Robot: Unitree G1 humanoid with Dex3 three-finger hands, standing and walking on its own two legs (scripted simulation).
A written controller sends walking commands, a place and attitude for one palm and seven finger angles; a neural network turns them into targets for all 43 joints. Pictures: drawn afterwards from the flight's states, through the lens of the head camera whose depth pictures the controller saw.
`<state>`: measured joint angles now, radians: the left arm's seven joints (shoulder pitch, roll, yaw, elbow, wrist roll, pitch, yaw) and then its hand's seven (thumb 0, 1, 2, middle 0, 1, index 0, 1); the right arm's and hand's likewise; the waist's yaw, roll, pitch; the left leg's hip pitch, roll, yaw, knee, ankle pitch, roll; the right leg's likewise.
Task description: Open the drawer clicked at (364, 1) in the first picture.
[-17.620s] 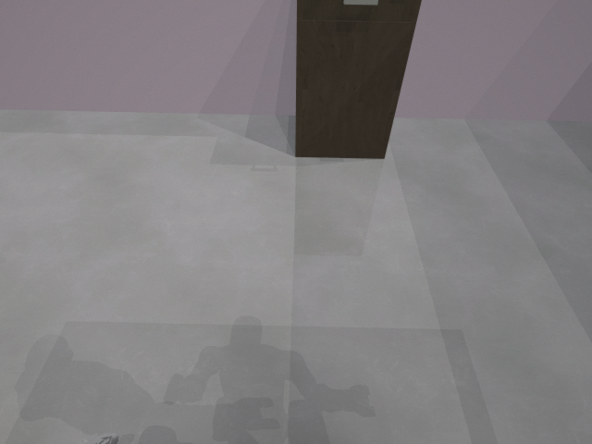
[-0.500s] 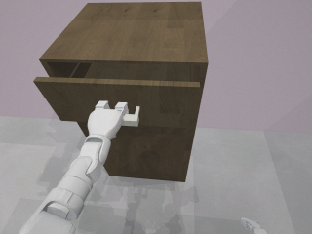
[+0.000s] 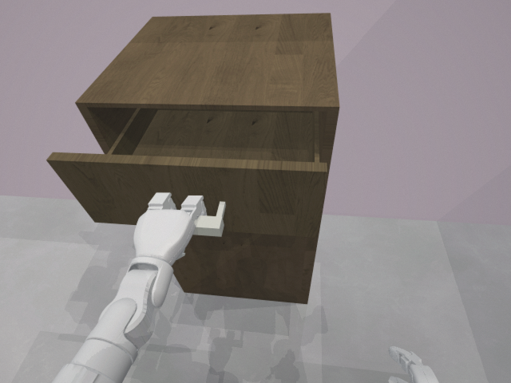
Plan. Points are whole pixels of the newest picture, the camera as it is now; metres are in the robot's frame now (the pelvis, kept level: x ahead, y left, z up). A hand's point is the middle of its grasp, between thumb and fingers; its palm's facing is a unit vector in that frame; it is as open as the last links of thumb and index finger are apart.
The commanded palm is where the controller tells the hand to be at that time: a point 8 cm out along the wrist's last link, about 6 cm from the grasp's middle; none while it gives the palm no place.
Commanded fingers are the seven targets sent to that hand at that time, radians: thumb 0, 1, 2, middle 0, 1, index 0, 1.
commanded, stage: pull the drawer open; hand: left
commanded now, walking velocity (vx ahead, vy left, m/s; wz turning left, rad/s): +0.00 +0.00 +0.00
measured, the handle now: (186, 214) +0.38 +0.16 +0.05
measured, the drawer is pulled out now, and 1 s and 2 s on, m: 0.15 0.25 0.29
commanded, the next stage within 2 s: open the thumb to release the handle in 1.50 s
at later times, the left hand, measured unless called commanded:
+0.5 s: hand (169, 276) +0.27 +0.17 +0.03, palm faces +0.04 -0.12 -0.99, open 5.7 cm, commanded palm +0.23 +0.17 +0.08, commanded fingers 0.00 0.90 0.90 -0.40 -1.35 -0.40 -1.35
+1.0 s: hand (161, 302) +0.23 +0.17 +0.03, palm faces +0.04 -0.14 -0.99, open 5.8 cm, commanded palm +0.18 +0.18 +0.08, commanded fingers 0.00 0.90 0.90 -0.40 -1.35 -0.40 -1.35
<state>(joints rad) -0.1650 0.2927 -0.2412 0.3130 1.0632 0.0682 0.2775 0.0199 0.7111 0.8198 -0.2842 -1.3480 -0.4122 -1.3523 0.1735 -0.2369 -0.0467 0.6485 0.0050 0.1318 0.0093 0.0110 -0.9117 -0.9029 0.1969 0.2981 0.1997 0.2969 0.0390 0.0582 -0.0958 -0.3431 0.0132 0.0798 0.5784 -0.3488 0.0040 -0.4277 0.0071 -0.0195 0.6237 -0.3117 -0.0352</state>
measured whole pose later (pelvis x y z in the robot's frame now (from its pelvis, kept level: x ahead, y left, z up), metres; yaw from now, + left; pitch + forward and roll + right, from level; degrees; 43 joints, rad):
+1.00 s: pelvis +0.00 -0.01 -0.01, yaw -1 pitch +5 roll +2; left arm 0.30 0.32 -0.20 -0.13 1.06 0.04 0.28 0.06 0.69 0.81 -0.27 -1.35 -0.41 -1.35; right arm 0.11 -0.22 -0.01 0.60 -0.02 0.09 0.05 0.01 -0.91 -0.90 0.20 0.30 0.20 0.30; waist 0.08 0.06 -0.08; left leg -0.32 0.02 0.09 0.63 -0.38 -0.01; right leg -0.42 0.02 -0.01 0.69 -0.35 -0.05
